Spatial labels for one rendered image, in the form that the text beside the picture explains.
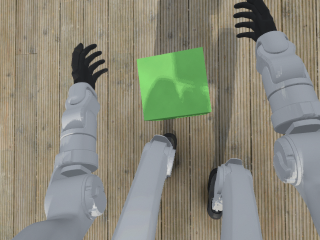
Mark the robot left upper arm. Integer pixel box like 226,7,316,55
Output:
11,173,107,240

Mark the robot right hand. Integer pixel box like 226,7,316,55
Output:
233,0,277,42

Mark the robot right upper arm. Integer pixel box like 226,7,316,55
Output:
273,131,320,237

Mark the left robot foot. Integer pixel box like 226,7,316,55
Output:
163,133,177,178

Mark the robot left forearm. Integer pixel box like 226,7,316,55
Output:
44,82,100,218

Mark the robot right forearm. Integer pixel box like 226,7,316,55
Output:
255,30,320,135

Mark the right robot shin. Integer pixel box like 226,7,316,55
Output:
212,158,253,211

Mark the robot left hand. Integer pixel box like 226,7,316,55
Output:
71,43,108,90

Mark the carton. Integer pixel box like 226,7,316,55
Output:
136,47,212,121

